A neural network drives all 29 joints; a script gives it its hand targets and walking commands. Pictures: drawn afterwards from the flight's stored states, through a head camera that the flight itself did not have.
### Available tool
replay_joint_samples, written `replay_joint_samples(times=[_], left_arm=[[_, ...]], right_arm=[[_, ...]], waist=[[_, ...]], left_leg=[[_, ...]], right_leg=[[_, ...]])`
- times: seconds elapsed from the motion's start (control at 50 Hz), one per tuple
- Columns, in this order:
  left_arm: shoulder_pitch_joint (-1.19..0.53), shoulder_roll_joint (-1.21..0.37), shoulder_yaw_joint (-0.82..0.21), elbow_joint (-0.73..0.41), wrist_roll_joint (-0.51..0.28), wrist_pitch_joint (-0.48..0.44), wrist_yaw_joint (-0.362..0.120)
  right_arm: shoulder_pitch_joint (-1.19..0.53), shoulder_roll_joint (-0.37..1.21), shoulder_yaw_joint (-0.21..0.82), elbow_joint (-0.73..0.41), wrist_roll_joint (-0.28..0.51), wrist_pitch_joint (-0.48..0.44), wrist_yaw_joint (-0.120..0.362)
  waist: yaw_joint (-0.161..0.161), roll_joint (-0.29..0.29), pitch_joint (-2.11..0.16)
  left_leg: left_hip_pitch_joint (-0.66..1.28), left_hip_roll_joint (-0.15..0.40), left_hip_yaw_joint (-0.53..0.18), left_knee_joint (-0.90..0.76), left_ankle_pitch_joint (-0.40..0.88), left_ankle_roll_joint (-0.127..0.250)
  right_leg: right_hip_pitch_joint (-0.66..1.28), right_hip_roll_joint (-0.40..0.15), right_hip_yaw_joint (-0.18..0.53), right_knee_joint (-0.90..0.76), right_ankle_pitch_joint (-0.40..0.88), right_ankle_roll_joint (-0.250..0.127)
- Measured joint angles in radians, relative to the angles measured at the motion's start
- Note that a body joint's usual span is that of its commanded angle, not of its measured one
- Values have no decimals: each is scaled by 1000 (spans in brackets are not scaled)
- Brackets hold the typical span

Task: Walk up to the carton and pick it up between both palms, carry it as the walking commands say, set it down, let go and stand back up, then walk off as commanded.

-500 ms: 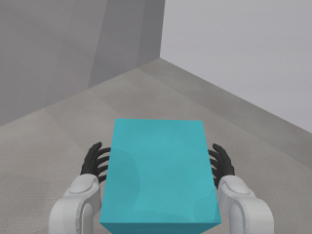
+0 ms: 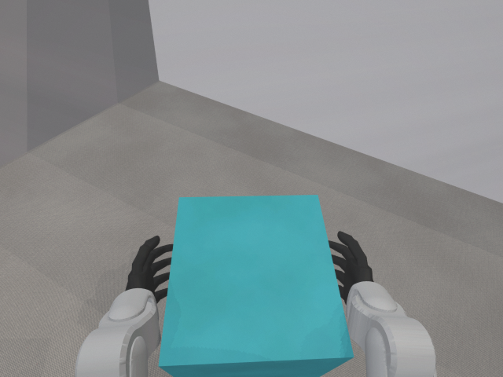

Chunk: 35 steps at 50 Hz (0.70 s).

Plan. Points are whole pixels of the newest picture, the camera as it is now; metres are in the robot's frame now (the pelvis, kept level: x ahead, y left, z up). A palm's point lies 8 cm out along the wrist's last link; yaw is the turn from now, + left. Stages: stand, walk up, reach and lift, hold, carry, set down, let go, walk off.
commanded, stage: carry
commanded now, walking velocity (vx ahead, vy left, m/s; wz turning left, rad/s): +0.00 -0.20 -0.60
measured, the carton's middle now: (249, 297) +0.26 +0.01 +0.02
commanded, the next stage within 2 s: none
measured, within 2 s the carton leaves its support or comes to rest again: neither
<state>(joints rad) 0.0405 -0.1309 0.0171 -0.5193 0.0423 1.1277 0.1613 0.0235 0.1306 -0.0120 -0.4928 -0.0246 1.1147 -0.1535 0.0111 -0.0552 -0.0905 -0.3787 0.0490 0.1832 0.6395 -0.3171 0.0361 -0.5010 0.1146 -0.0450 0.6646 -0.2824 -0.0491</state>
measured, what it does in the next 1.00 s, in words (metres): steps to the right, turning right: right foot, then left foot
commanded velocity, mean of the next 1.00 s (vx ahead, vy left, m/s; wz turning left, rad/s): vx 0.00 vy -0.20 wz -0.60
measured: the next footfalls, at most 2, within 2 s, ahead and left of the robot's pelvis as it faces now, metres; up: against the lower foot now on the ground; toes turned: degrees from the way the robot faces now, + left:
right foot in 0.34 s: +0.02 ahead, -0.29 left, +0.00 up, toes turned -22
left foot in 0.64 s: +0.02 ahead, -0.14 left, +0.00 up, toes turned -13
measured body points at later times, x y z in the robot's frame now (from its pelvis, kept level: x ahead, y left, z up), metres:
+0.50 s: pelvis -0.04 -0.16 +0.00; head -0.02 -0.18 +0.45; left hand +0.25 -0.12 +0.06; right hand +0.16 -0.39 +0.06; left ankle -0.02 -0.04 -0.66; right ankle -0.01 -0.28 -0.72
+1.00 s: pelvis -0.12 -0.29 +0.01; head -0.11 -0.28 +0.46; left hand +0.18 -0.33 +0.09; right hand +0.01 -0.56 +0.10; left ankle -0.02 -0.13 -0.72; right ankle -0.19 -0.44 -0.71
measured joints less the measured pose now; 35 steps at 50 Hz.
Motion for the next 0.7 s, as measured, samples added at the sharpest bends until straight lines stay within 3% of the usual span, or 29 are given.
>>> replay_joint_samples(times=[0.04,0.08,0.12,0.18,0.26,0.34,0.36,0.4,0.42,0.48,0.56,0.64,0.66,0.7], left_arm=[[1,-1,-4,8,6,18,1],[-14,1,-9,13,6,32,2],[-33,3,-15,15,6,37,2],[-60,4,-15,9,5,42,3],[-81,4,1,7,1,48,6],[-92,4,11,22,-5,45,6],[-96,3,2,44,-4,32,5],[-94,3,-5,82,-5,10,4],[-87,3,-4,87,-8,3,4],[-60,2,4,65,-9,-15,0],[-40,2,4,31,-5,-37,-5],[-32,1,-3,17,6,-26,-5],[-32,2,2,18,7,-19,-4],[-25,2,2,31,11,-3,-2]], right_arm=[[12,0,-3,9,-2,5,4],[23,2,-8,2,-4,6,6],[23,2,-16,-13,-6,7,7],[4,0,-22,-27,-7,13,7],[-28,-2,-22,-19,-8,22,6],[-44,-3,-23,-8,-13,28,4],[-51,-4,-37,-4,-13,29,3],[-55,-4,-52,9,-11,35,2],[-54,-4,-51,14,-9,35,1],[-50,-3,-34,15,-3,19,-4],[-47,-3,-21,-1,3,-5,-6],[-35,-3,-19,1,6,-11,-2],[-32,-2,-15,12,5,-13,0],[-23,-2,-13,36,0,-11,5]], waist=[[5,15,-8],[4,20,-1],[0,26,8],[-5,42,21],[-3,58,23],[-4,75,13],[-5,104,19],[-15,121,41],[-22,118,55],[-34,106,89],[-27,75,90],[-9,35,45],[-7,9,36],[1,3,18]], left_leg=[[26,42,16,-26,7,7],[69,72,32,-79,25,-12],[99,104,44,-117,47,-36],[114,165,63,-127,59,-70],[104,249,97,-96,53,-123],[61,333,111,15,12,-191],[20,353,70,88,-51,-194],[-76,290,-33,297,-266,-186],[-118,246,-59,395,-307,-178],[-190,151,-61,532,-256,-155],[-178,60,-35,420,-192,-113],[-46,1,-20,112,-108,-68],[-18,-4,-6,51,-41,-31],[-5,25,12,42,-21,8]], right_leg=[[-67,-11,-24,232,-102,45],[-112,-54,-14,429,-78,68],[-124,-105,10,503,-36,87],[-97,-164,25,428,-41,107],[-18,-204,-16,198,-77,108],[111,-187,-71,-100,14,88],[98,-162,-78,-93,61,79],[51,-147,-68,-23,48,55],[41,-145,-60,-11,39,43],[33,-120,-40,-20,48,15],[22,-72,-25,-28,66,-19],[12,-18,-13,-36,82,-43],[8,-16,-4,-23,75,-35],[-49,-11,-12,157,-84,16]])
